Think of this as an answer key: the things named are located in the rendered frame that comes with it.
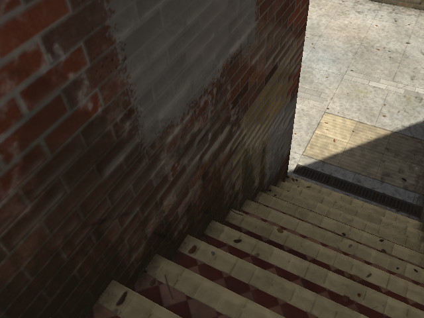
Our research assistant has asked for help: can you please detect stairs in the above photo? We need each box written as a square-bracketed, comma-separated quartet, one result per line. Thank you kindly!
[85, 175, 424, 318]

